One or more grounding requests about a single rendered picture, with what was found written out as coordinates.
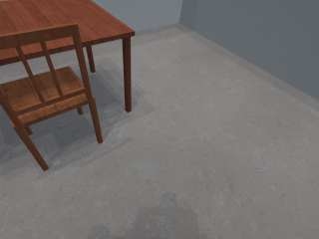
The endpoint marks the chair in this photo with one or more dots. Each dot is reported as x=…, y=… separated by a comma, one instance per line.
x=40, y=97

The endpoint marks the table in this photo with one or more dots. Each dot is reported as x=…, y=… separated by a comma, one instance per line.
x=96, y=26

